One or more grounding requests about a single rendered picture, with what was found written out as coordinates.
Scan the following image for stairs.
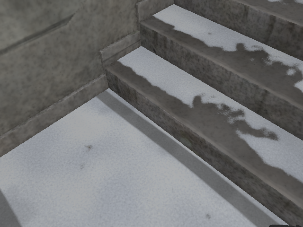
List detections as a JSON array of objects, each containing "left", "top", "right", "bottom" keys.
[{"left": 104, "top": 0, "right": 303, "bottom": 227}]

